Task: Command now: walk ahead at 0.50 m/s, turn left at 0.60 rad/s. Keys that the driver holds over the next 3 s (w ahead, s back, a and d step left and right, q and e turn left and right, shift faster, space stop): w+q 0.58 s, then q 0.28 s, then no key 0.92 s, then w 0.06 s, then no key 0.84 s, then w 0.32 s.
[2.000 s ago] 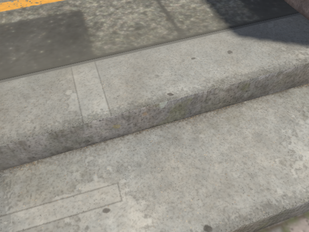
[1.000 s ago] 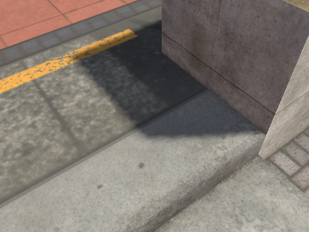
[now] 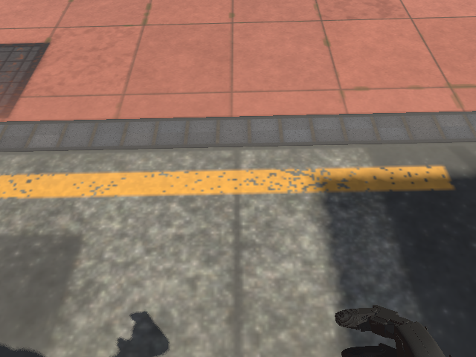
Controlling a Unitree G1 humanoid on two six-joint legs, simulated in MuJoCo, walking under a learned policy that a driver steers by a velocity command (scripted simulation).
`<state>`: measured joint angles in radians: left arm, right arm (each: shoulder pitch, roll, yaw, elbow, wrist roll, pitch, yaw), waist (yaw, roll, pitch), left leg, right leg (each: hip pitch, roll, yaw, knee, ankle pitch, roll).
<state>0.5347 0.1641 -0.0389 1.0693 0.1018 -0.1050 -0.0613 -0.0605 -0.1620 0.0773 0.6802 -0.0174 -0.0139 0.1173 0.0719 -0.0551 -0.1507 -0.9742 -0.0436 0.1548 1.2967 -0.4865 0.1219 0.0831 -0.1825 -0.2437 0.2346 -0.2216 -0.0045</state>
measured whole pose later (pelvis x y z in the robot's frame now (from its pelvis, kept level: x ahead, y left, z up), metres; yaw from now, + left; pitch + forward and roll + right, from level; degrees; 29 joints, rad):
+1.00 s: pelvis +0.46 +0.04 +0.12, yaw +35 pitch +3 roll -1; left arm 0.20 0.28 0.07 0.83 -0.01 -0.05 0.04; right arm 0.05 -0.26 -0.08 0.69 -0.01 -0.01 0.00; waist 0.03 0.00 0.05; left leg -0.52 -0.04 0.02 0.56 -0.10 0.09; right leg -0.36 -0.05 -0.09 1.09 -0.57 0.05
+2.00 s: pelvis +0.56 +0.07 +0.14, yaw +38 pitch -1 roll +0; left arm 0.26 0.20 0.04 1.05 0.00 -0.04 0.04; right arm 0.17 -0.19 -0.07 1.02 0.01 0.00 -0.04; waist 0.03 -0.01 0.03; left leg -0.28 -0.01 -0.04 0.56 -0.26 0.00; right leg -0.13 -0.01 -0.03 0.51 -0.36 0.00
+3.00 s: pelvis +0.58 +0.12 +0.13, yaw +37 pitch +0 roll +1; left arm 0.44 0.21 0.04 1.10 -0.03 -0.06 0.03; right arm 0.25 -0.19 -0.07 1.08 0.03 -0.08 -0.01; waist 0.01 -0.05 -0.01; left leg -0.26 -0.03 0.08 0.59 -0.33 0.06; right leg -0.17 -0.06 0.02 0.70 -0.47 -0.01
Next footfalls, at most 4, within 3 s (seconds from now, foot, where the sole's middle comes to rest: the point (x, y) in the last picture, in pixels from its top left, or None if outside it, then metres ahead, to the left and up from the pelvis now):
0.46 right None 0.44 -0.10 -0.63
0.92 left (192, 338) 0.54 0.20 -0.63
1.28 right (285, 313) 0.62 -0.04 -0.63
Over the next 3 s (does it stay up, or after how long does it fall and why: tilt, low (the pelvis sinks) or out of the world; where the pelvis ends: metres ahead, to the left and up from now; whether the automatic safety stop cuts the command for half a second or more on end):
stays up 0.58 0.12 0.13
